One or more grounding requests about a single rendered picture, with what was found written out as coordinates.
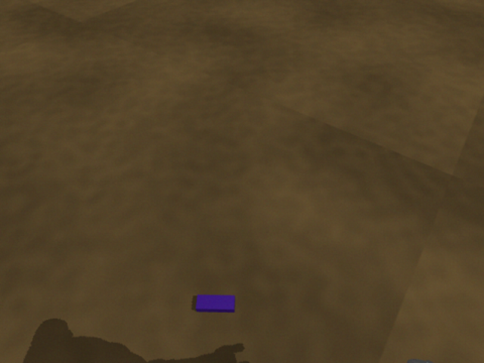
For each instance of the small box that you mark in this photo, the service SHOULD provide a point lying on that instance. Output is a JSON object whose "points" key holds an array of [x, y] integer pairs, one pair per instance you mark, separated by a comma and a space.
{"points": [[215, 303]]}

